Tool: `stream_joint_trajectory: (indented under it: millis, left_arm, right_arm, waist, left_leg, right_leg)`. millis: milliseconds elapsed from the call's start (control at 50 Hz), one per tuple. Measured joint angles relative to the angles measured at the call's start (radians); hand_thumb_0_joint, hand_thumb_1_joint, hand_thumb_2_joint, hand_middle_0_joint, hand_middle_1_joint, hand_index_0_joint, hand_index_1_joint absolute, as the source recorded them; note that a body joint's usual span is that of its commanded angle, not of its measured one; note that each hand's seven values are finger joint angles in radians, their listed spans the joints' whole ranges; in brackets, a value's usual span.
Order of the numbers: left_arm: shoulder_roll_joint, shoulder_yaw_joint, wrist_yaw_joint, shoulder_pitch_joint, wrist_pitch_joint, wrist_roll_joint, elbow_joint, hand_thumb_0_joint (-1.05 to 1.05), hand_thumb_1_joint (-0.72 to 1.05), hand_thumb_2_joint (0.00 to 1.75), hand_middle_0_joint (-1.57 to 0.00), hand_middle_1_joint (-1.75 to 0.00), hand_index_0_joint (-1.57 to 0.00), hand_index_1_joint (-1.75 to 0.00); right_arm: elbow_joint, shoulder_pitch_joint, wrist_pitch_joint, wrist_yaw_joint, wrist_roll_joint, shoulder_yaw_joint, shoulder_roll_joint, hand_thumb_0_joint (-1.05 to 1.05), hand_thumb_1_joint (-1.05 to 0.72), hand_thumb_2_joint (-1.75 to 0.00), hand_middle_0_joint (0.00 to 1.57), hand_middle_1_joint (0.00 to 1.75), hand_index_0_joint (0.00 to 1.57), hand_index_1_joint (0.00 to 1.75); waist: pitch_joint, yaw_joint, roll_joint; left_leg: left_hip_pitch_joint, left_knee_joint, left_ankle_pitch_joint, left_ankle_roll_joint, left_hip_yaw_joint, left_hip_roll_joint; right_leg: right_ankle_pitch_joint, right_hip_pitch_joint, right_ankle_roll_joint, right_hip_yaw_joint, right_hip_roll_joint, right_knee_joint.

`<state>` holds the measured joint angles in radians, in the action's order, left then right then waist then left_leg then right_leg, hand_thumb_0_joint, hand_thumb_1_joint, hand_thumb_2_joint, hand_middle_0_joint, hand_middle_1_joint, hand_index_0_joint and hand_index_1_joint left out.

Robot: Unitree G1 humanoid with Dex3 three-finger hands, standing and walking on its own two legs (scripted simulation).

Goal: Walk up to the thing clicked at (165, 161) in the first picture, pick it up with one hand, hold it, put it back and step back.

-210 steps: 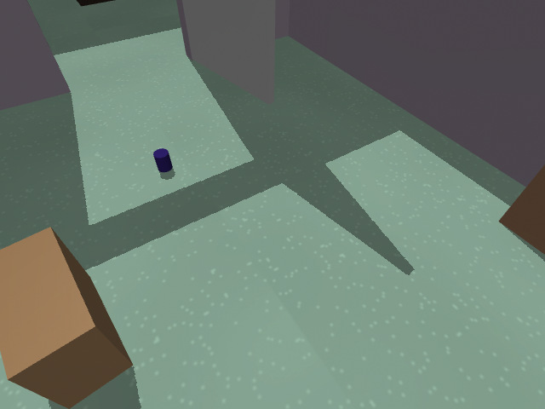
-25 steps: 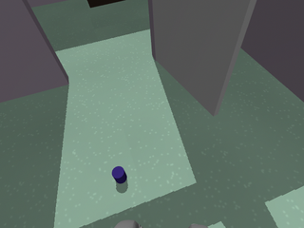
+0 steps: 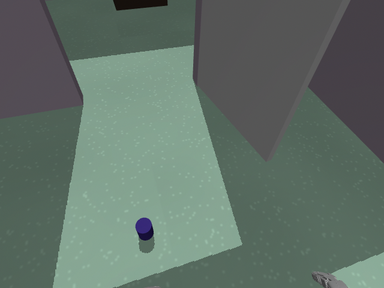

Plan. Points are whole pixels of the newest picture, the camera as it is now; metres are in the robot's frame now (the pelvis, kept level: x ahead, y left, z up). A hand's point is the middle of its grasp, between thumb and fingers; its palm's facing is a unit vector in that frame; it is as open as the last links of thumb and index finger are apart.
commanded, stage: walk up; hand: left
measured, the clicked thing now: (144, 229) +0.49 +0.23 -0.71
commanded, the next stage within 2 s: none
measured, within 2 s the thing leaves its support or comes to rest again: neither
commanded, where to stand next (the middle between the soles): +0.09 +0.00 m, yaw -1 degrees
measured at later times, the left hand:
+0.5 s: hand out of the picture +0.08 +0.25 -0.13, palm faces -0.02 -0.94 -0.35, open 7.4 cm
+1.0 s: hand out of the picture +0.10 +0.27 -0.13, palm faces -0.01 -0.92 -0.39, open 7.4 cm
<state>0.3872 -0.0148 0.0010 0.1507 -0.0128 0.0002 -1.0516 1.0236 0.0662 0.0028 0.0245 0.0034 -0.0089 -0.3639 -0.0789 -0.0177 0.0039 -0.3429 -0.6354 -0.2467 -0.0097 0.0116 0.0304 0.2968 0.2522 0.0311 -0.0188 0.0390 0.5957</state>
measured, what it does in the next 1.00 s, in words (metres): stands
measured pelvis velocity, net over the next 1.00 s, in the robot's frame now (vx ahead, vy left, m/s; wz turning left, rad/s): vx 0.04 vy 0.00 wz -0.01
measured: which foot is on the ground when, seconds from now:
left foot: down 0.00-0.90, up 0.92-1.00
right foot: down 0.00-1.00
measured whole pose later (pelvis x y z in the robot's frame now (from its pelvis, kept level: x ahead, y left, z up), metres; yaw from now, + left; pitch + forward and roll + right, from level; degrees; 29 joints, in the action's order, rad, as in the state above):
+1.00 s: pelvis +0.04 +0.00 +0.02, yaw +0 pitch -2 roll -1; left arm 0.35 0.05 0.00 0.20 -0.06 -0.04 -1.08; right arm 1.07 0.15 0.04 0.08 -0.05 -0.08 -0.41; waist -0.02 0.00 0.04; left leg -0.36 -0.76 -0.36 0.00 0.00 0.03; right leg 0.23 0.09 -0.01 -0.01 0.05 0.33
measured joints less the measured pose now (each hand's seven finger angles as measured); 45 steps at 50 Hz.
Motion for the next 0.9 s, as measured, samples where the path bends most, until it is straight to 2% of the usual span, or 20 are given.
stream_joint_trajectory:
  millis: [260,540,860,900]
  left_arm:
    - [-0.01,0.002,-0.007,-0.019,-0.007,-0.002,-0.098,0.01,0.9,0.9,-0.21,-0.3,-0.21,-0.3]
    - [-0.03,0.014,-0.01,-0.06,-0.004,-0.009,-0.11,0.01,0.9,0.9,-0.21,-0.3,-0.21,-0.3]
    - [-0.04,0.024,-0.007,-0.079,0.003,-0.009,-0.107,0.01,0.9,0.9,-0.21,-0.3,-0.21,-0.3]
    - [-0.042,0.032,-0.009,-0.06,-0.006,-0.019,-0.09,0.01,0.9,0.9,-0.21,-0.3,-0.21,-0.3]
  right_arm:
    - [0.098,-0.035,-0.001,0.005,0.005,0.006,0.013,0.0,-0.9,-0.9,0.2,0.3,0.2,0.3]
    - [0.145,-0.001,0.001,0.002,-0.003,-0.007,0.004,0.0,-0.91,-0.9,0.2,0.3,0.2,0.3]
    - [0.148,0.019,-0.001,-0.005,-0.005,-0.012,0.012,0.0,-0.91,-0.9,0.2,0.3,0.2,0.3]
    - [0.119,0.034,0.011,0.012,-0.023,-0.029,0.007,0.0,-0.91,-0.9,0.2,0.3,0.2,0.3]
  waist:
    - [0.018,-0.006,0.014]
    - [0.035,0.02,0.012]
    - [0.035,0.033,0.009]
    - [0.043,0.033,0.013]
  left_leg:
    - [0.104,0.195,0.094,0.008,0.003,-0.007]
    - [0.144,0.275,0.126,0.015,0.002,-0.009]
    - [0.162,0.286,0.117,0.021,0.002,-0.004]
    - [0.141,0.223,0.011,0.01,0.001,-0.006]
  right_leg:
    - [-0.094,-0.1,0.011,-0.003,0.004,-0.19]
    - [-0.118,-0.134,0.007,-0.007,0.004,-0.255]
    - [-0.109,-0.152,0.002,-0.008,0.0,-0.268]
    - [-0.069,-0.147,-0.011,-0.008,0.001,-0.246]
